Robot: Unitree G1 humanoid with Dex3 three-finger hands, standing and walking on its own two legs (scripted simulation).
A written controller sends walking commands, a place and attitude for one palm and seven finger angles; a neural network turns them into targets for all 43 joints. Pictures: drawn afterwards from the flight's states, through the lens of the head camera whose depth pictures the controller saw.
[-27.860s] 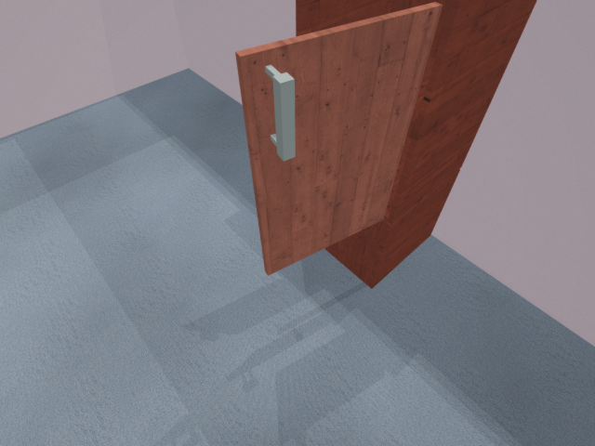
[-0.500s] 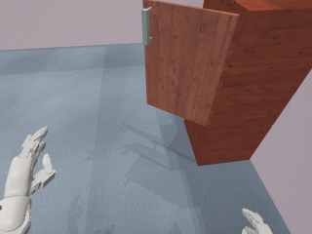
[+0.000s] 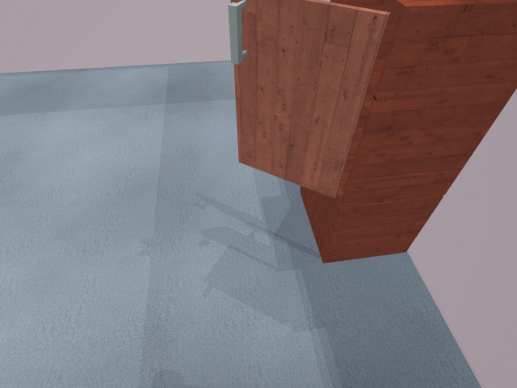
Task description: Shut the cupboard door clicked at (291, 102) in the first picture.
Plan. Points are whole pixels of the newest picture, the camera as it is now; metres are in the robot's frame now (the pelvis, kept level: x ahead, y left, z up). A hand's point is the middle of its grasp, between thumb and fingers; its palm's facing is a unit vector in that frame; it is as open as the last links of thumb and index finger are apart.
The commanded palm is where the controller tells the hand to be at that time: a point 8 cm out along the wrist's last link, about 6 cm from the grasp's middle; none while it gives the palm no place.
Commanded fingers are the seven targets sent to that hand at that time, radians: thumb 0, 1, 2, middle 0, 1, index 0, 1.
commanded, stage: let the arm hang, fingers relaxed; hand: left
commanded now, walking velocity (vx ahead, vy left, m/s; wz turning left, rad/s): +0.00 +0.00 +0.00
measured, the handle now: (239, 32) +0.92 +0.10 +0.15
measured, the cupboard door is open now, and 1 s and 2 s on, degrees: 53 53 53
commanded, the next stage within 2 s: look to check the result in 0.52 s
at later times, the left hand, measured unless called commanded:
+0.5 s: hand out of the picture +0.01 +0.16 -0.18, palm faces +0.01 -0.99 -0.15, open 7.3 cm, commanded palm none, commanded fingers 0.00 0.90 0.90 -0.20 -0.30 -0.20 -0.30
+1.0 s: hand out of the picture +0.02 +0.18 -0.17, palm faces +0.01 -0.98 -0.21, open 7.4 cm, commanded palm none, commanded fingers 0.00 0.90 0.90 -0.20 -0.30 -0.20 -0.30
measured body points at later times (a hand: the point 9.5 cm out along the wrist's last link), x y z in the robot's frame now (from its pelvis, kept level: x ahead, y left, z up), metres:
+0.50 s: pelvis +0.01 +0.00 +0.00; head +0.01 +0.01 +0.45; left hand +0.01 +0.21 -0.16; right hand -0.01 -0.22 -0.16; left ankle +0.05 +0.10 -0.74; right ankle +0.01 -0.12 -0.74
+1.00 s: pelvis +0.03 +0.00 +0.00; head +0.04 +0.00 +0.45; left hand +0.02 +0.23 -0.15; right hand +0.02 -0.23 -0.16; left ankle +0.05 +0.10 -0.74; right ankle +0.01 -0.12 -0.74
